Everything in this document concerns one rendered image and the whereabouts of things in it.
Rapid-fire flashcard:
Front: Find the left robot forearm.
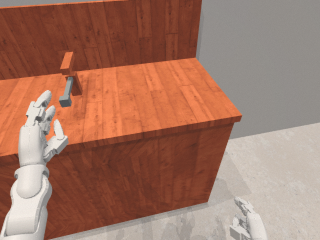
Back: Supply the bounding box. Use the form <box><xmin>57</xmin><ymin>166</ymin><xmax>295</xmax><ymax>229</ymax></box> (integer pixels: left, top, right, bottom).
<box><xmin>0</xmin><ymin>164</ymin><xmax>52</xmax><ymax>240</ymax></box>

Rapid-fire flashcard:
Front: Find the counter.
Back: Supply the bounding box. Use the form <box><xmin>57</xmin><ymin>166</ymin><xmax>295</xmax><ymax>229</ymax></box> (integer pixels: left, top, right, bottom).
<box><xmin>0</xmin><ymin>0</ymin><xmax>242</xmax><ymax>240</ymax></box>

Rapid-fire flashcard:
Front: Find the robot left hand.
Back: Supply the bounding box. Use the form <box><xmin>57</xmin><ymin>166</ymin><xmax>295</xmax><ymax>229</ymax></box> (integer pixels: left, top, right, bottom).
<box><xmin>18</xmin><ymin>90</ymin><xmax>69</xmax><ymax>168</ymax></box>

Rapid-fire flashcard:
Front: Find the tap lever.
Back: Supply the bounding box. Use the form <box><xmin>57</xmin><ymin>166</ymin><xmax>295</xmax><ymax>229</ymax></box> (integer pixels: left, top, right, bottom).
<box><xmin>58</xmin><ymin>77</ymin><xmax>74</xmax><ymax>108</ymax></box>

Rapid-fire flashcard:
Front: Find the robot right hand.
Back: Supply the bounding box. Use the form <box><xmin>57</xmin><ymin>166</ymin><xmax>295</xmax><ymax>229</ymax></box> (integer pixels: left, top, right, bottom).
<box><xmin>229</xmin><ymin>196</ymin><xmax>269</xmax><ymax>240</ymax></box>

